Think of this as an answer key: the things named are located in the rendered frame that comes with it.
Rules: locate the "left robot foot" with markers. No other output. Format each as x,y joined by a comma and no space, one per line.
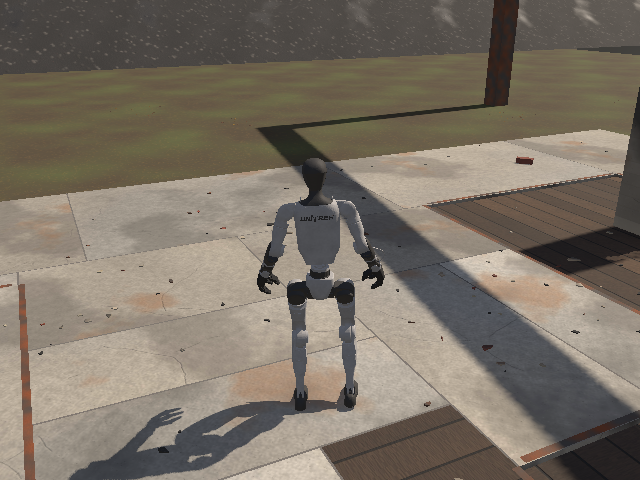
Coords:
300,403

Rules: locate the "right robot hand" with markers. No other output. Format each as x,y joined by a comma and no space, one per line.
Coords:
379,275

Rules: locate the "left robot hand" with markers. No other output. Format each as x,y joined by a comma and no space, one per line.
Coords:
261,282

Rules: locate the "robot right forearm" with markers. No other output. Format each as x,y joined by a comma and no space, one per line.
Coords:
371,259

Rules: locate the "robot right thigh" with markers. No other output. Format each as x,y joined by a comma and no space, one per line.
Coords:
344,292

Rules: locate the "robot left forearm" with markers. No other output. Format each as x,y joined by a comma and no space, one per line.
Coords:
268,263

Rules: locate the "robot right upper arm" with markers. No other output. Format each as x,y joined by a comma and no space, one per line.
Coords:
348,209

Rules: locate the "robot left upper arm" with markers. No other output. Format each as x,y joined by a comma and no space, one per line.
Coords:
284,214

